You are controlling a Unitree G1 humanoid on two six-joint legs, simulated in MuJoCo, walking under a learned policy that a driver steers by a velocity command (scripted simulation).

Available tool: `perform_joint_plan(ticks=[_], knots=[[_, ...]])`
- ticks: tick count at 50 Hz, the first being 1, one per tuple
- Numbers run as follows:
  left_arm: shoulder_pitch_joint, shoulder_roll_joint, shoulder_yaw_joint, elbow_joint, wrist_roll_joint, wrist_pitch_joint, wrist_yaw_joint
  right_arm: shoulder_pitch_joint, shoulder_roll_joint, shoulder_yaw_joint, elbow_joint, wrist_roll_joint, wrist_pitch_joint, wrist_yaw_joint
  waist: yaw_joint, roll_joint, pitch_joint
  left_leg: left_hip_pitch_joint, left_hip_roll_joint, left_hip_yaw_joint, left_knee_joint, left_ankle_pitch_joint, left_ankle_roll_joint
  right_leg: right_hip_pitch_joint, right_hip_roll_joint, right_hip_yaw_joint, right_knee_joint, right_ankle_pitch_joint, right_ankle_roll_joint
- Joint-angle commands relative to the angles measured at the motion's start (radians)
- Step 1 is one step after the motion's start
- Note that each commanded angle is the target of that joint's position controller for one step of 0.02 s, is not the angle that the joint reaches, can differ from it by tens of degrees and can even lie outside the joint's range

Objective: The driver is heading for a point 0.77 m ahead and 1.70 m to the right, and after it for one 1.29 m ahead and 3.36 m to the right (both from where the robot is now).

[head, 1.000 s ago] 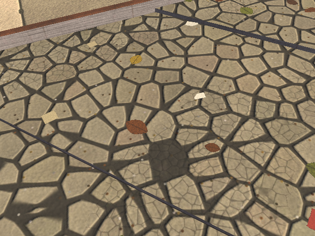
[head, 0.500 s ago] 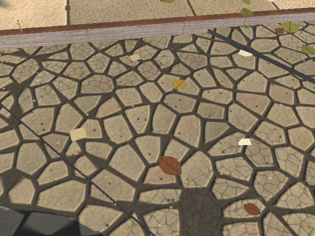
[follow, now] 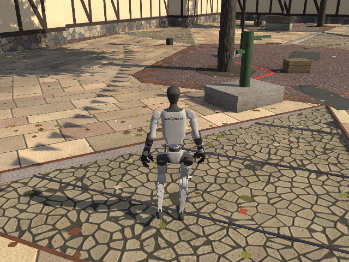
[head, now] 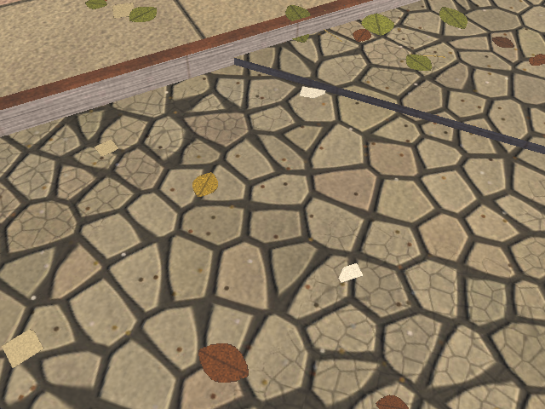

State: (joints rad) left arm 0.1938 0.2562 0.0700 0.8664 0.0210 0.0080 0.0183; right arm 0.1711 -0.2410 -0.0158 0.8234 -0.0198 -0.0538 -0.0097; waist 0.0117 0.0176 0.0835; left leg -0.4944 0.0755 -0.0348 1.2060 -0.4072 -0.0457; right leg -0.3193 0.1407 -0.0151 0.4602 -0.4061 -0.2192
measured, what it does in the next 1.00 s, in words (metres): steps on the spot, turning right: left foot, then right foot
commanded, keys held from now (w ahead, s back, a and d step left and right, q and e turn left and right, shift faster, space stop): e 1.00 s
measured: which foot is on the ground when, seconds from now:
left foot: up 0.00-0.14, down 0.16-0.56, up 0.58-0.94, down 0.96-1.00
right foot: down 0.00-0.20, up 0.22-0.52, down 0.54-0.98, up 1.00-1.00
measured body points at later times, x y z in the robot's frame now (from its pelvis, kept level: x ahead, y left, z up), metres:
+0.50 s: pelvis +0.06 +0.05 +0.00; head +0.09 +0.03 +0.45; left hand +0.29 +0.26 -0.09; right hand +0.13 -0.25 -0.10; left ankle +0.14 +0.16 -0.73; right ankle +0.04 -0.05 -0.70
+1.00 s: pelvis +0.05 +0.06 -0.01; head +0.08 +0.05 +0.44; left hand +0.34 +0.20 -0.10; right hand +0.06 -0.25 -0.09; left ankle +0.13 +0.13 -0.73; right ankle +0.04 -0.04 -0.73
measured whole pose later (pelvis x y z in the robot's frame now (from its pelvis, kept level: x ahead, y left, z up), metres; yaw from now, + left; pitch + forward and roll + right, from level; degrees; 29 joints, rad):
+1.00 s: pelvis +0.05 +0.06 -0.01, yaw -36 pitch +1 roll +0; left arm 0.17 0.31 0.10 0.60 0.02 0.07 -0.01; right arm 0.11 -0.23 -0.03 0.62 -0.01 0.05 -0.02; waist 0.03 -0.04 0.05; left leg -0.32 -0.04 0.01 0.58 -0.54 0.06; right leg -0.37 0.15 0.18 0.62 -0.46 -0.04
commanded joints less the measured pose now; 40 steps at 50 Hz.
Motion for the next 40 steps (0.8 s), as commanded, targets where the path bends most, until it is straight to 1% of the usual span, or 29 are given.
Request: perform_joint_plan(ticks=[1, 3, 6, 7, 9, 10, 11, 12, 13, 14, 15, 16, 17, 19, 22, 24, 25, 26, 27, 28, 29, 30, 31, 32, 33, 34, 35, 37, 40], knots=[[-0.079, 0.135, 0.029, -0.085, 0.011, -0.005, 0.003, 0.142, -0.051, -0.009, -0.032, -0.004, 0.045, -0.007, -0.072, -0.064, -0.119, 0.1, -0.028, 0.05, -0.218, 0.012, -0.05, -0.039, -0.201, 0.153, -0.118, 0.601, -0.061], [-0.076, 0.146, 0.036, -0.092, 0.013, 0.003, -0.002, 0.122, -0.05, -0.006, -0.047, 0.003, 0.054, -0.016, -0.053, -0.109, -0.156, 0.161, -0.044, 0.058, -0.347, 0.087, -0.057, -0.04, -0.183, 0.156, -0.08, 0.574, -0.036], [-0.086, 0.157, 0.045, -0.108, 0.015, 0.031, -0.009, 0.087, -0.101, -0.021, -0.077, 0.01, 0.067, -0.039, -0.03, -0.152, -0.199, 0.221, -0.058, 0.059, -0.45, 0.106, -0.055, -0.014, -0.191, 0.24, -0.024, 0.408, 0.009], [-0.106, 0.156, 0.046, -0.118, 0.017, 0.042, -0.008, 0.096, -0.111, -0.026, -0.084, 0.01, 0.07, -0.044, -0.04, -0.155, -0.194, 0.257, -0.061, 0.061, -0.48, 0.115, -0.05, -0.03, -0.194, 0.27, 0.01, 0.352, 0.025], [-0.173, 0.13, 0.041, -0.139, 0.009, 0.059, 0.003, 0.23, -0.105, -0.033, -0.048, 0.008, 0.064, -0.048, -0.125, -0.094, -0.171, 0.439, -0.075, 0.097, -0.669, 0.226, -0.042, -0.137, -0.151, 0.273, 0.164, 0.156, 0.085], [-0.133, 0.062, 0.031, -0.163, -0.003, 0.063, 0.007, 0.232, -0.159, -0.046, -0.038, -0.018, 0.049, -0.043, -0.085, 0.178, -0.144, 0.516, 0.059, -0.102, -0.787, 0.181, 0.002, -0.267, 0.002, 0.177, 0.356, -0.091, 0.155], [-0.006, 0.028, 0.022, -0.147, 0.004, 0.061, 0.011, 0.171, -0.17, -0.041, -0.072, -0.008, 0.051, -0.044, -0.007, 0.303, -0.146, 0.565, 0.288, -0.376, -0.884, 0.248, 0.053, -0.355, 0.067, 0.117, 0.597, -0.29, 0.187], [0.043, 0.051, 0.021, -0.147, 0.006, 0.058, 0.01, 0.027, -0.226, -0.052, -0.135, -0.017, 0.061, -0.051, 0.061, 0.29, -0.151, 0.438, 0.401, -0.518, -1.006, 0.029, 0.155, -0.389, 0.005, 0.094, 0.722, -0.2, 0.207], [-0.044, 0.149, 0.043, -0.142, 0.01, 0.055, 0.009, -0.066, -0.171, -0.041, -0.188, -0.019, 0.071, -0.055, 0.032, 0.093, -0.099, 0.269, 0.326, -0.416, -1.06, -0.092, 0.16, -0.297, -0.051, 0.096, 0.759, -0.084, 0.236], [-0.069, 0.162, 0.053, -0.161, 0.007, 0.057, -0.007, -0.097, -0.168, -0.038, -0.179, -0.025, 0.067, -0.055, 0.055, 0.125, -0.067, 0.199, 0.282, -0.304, -1.017, 0.042, 0.186, -0.266, -0.075, 0.079, 0.806, -0.018, 0.253], [-0.058, 0.159, 0.053, -0.16, 0.012, 0.065, -0.024, -0.096, -0.15, -0.037, -0.175, -0.022, 0.064, -0.05, 0.059, 0.111, -0.09, 0.221, 0.227, -0.174, -0.974, 0.184, 0.183, -0.247, -0.097, 0.064, 0.853, 0.026, 0.267], [-0.028, 0.141, 0.052, -0.157, 0.01, 0.073, -0.037, -0.09, -0.14, -0.041, -0.173, -0.019, 0.06, -0.049, 0.063, 0.124, -0.121, 0.239, 0.177, -0.069, -0.931, 0.276, 0.165, -0.226, -0.098, 0.044, 0.869, 0.063, 0.269], [-0.008, 0.129, 0.049, -0.159, 0.005, 0.079, -0.045, -0.08, -0.125, -0.04, -0.176, -0.021, 0.058, -0.048, 0.062, 0.109, -0.147, 0.272, 0.15, -0.012, -0.895, 0.308, 0.15, -0.22, -0.098, 0.028, 0.841, 0.084, 0.268], [-0.05, 0.103, 0.039, -0.196, -0.001, 0.083, -0.058, -0.03, -0.127, -0.047, -0.171, -0.026, 0.055, -0.046, 0.029, 0.103, -0.154, 0.36, 0.17, 0.012, -0.856, 0.321, 0.156, -0.253, -0.116, 0.022, 0.722, 0.073, 0.258], [-0.106, 0.078, 0.026, -0.254, -0.007, 0.089, -0.072, -0.009, -0.169, -0.071, -0.176, -0.034, 0.06, -0.036, -0.001, 0.14, -0.163, 0.385, 0.221, 0.04, -0.844, 0.275, 0.159, -0.165, -0.158, -0.009, 0.47, -0.033, 0.237], [-0.092, 0.089, 0.03, -0.275, -0.019, 0.095, -0.074, -0.018, -0.192, -0.086, -0.18, -0.035, 0.069, -0.023, -0.006, 0.175, -0.169, 0.357, 0.223, 0.073, -0.826, 0.251, 0.151, -0.044, -0.161, -0.057, 0.312, -0.094, 0.221], [-0.061, 0.101, 0.036, -0.275, -0.025, 0.095, -0.072, -0.018, -0.195, -0.092, -0.179, -0.033, 0.076, -0.018, -0.002, 0.173, -0.174, 0.344, 0.224, 0.085, -0.801, 0.251, 0.143, 0.01, -0.15, -0.089, 0.244, -0.072, 0.214], [0.014, 0.1, 0.04, -0.258, -0.026, 0.092, -0.067, -0.04, -0.196, -0.096, -0.18, -0.024, 0.085, -0.013, 0.036, 0.146, -0.181, 0.302, 0.208, 0.12, -0.735, 0.255, 0.121, 0.105, -0.139, -0.119, 0.131, 0.013, 0.202], [0.121, 0.096, 0.045, -0.211, -0.023, 0.083, -0.054, -0.034, -0.177, -0.096, -0.172, -0.02, 0.094, -0.011, 0.081, 0.057, -0.192, 0.217, 0.158, 0.179, -0.587, 0.223, 0.088, 0.239, -0.102, -0.126, 0.025, 0.079, 0.192], [0.166, 0.132, 0.055, -0.186, -0.001, 0.067, -0.039, -0.053, -0.13, -0.087, -0.185, -0.017, 0.105, 0.001, 0.103, -0.177, -0.106, 0.018, 0.056, 0.225, -0.342, -0.075, 0.047, 0.285, -0.158, 0.032, -0.007, 0.192, 0.156], [0.17, 0.229, 0.065, -0.223, -0.003, 0.059, -0.032, -0.048, -0.047, -0.063, -0.243, -0.018, 0.125, 0.014, 0.043, -0.36, -0.109, -0.223, -0.033, 0.162, -0.099, -0.288, 0.0, 0.302, -0.369, 0.39, -0.02, 0.392, 0.075], [0.053, 0.301, 0.086, -0.32, 0.004, 0.056, -0.023, -0.097, -0.05, -0.047, -0.316, -0.014, 0.114, 0.009, 0.062, -0.341, -0.188, -0.249, -0.061, 0.054, -0.014, -0.217, -0.018, 0.207, -0.483, 0.638, -0.226, 0.193, -0.049], [-0.042, 0.23, 0.066, -0.338, 0.019, 0.06, -0.015, -0.197, -0.136, -0.071, -0.296, -0.011, 0.1, 0.006, 0.048, -0.128, -0.094, -0.258, -0.029, 0.017, 0.016, -0.069, -0.014, 0.135, -0.436, 0.539, -0.272, -0.032, -0.02], [-0.078, 0.212, 0.057, -0.343, 0.014, 0.052, -0.006, -0.178, -0.136, -0.075, -0.3, 0.004, 0.088, 0.004, 0.008, -0.155, -0.067, -0.226, -0.023, 0.008, 0.006, 0.011, -0.015, 0.072, -0.403, 0.498, -0.228, 0.102, -0.024], [-0.096, 0.179, 0.049, -0.338, 0.011, 0.043, -0.006, -0.134, -0.142, -0.076, -0.269, 0.004, 0.083, 0.001, -0.017, -0.12, -0.082, -0.196, -0.015, 0.005, 0.012, 0.068, -0.021, 0.107, -0.344, 0.404, -0.161, 0.269, -0.005], [-0.091, 0.159, 0.045, -0.335, 0.004, 0.036, -0.002, -0.093, -0.138, -0.077, -0.247, -0.006, 0.087, -0.001, -0.021, -0.107, -0.114, -0.156, -0.027, 0.019, 0.014, 0.098, -0.024, 0.113, -0.304, 0.327, -0.118, 0.373, 0.008], [-0.081, 0.141, 0.04, -0.333, 0.005, 0.034, -0.003, -0.06, -0.126, -0.072, -0.226, -0.008, 0.093, 0.002, -0.024, -0.089, -0.155, -0.121, -0.038, 0.032, 0.008, 0.108, -0.024, 0.136, -0.274, 0.289, -0.09, 0.412, 0.02], [-0.007, 0.145, 0.04, -0.316, 0.002, 0.029, -0.004, -0.08, -0.096, -0.059, -0.243, -0.004, 0.1, 0.009, 0.0, -0.087, -0.18, -0.144, -0.057, 0.035, -0.059, 0.083, -0.022, 0.211, -0.278, 0.309, -0.053, 0.506, 0.01], [0.044, 0.166, 0.051, -0.318, 0.011, 0.04, -0.004, -0.129, -0.076, -0.044, -0.273, -0.003, 0.105, 0.007, 0.041, -0.112, -0.184, -0.166, -0.068, 0.026, -0.187, 0.044, -0.015, 0.266, -0.302, 0.378, -0.041, 0.433, -0.008]])
Velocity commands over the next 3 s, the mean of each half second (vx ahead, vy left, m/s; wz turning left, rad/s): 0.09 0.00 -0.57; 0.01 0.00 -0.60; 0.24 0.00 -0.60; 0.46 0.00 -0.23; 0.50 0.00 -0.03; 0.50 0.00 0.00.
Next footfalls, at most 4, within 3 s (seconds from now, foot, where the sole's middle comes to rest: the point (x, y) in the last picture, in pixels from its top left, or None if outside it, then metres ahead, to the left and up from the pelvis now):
0.16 left None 0.19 0.15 -0.76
0.54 right None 0.08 -0.06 -0.76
0.96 left None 0.17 0.10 -0.76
1.34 right None -0.07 0.03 -0.78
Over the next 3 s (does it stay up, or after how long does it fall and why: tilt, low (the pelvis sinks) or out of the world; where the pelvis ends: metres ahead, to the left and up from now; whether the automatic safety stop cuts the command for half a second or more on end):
stays up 0.52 -0.68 0.03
